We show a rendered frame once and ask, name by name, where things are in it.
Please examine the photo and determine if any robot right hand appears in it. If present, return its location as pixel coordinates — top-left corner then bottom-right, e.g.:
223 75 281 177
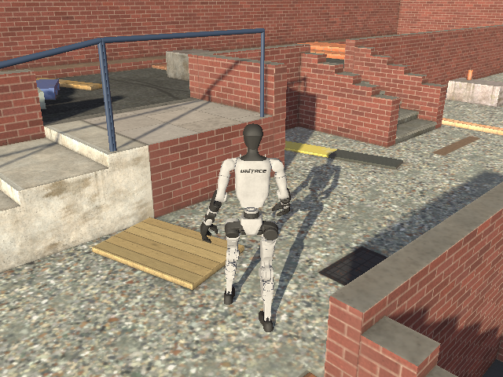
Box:
272 203 290 216

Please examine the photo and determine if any robot left forearm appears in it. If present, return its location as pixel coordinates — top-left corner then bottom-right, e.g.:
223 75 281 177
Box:
203 190 222 225

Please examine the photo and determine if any robot left hand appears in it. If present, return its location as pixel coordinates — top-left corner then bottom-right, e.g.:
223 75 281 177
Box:
200 222 218 243

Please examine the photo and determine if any left robot foot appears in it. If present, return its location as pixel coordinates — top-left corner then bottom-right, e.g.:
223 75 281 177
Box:
224 287 235 305

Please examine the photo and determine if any robot right forearm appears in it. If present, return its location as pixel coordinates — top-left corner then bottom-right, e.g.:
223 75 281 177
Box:
280 188 291 209

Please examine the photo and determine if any left robot shin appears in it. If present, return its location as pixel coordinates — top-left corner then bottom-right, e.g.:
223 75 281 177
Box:
225 248 237 295

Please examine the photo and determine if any right robot upper arm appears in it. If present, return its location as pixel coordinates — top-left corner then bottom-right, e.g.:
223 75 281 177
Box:
269 158 289 199

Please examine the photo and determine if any left robot upper arm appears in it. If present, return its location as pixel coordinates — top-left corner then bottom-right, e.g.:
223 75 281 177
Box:
215 158 237 203

